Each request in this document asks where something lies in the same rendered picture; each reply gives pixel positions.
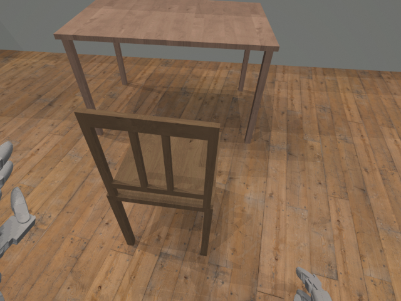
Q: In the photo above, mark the chair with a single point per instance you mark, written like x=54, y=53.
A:
x=170, y=163

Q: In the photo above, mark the table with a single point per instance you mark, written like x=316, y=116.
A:
x=192, y=23

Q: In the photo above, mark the robot right hand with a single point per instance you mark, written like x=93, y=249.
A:
x=313, y=286

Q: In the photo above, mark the robot left hand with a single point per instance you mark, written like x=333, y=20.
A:
x=17, y=226

